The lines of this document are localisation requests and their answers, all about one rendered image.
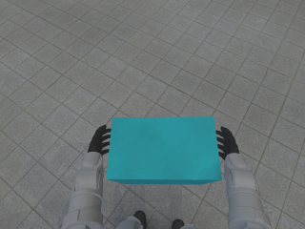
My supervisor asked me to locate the carton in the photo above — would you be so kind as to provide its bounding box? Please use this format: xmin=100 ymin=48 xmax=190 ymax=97
xmin=106 ymin=116 xmax=222 ymax=185

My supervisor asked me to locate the right robot foot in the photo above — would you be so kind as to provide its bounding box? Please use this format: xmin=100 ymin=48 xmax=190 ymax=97
xmin=172 ymin=219 xmax=185 ymax=229

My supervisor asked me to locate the robot right forearm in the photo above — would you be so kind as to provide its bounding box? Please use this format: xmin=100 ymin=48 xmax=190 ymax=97
xmin=224 ymin=153 xmax=273 ymax=229

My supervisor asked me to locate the robot left shin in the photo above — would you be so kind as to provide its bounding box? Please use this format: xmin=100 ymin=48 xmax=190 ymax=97
xmin=127 ymin=217 xmax=141 ymax=223

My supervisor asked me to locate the robot right hand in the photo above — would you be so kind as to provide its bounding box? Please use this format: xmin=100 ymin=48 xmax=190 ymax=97
xmin=215 ymin=126 xmax=239 ymax=160

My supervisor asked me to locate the robot left forearm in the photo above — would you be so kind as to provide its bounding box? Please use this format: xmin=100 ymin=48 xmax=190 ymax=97
xmin=61 ymin=152 xmax=104 ymax=229

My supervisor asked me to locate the robot left hand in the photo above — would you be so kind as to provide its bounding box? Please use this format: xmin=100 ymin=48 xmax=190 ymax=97
xmin=88 ymin=125 xmax=112 ymax=155

